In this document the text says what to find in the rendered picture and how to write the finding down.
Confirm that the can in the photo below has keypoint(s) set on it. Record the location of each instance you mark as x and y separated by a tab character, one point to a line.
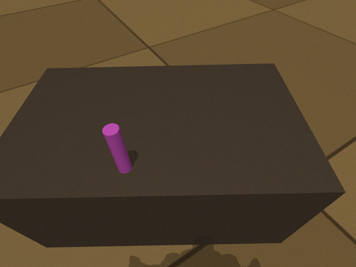
117	147

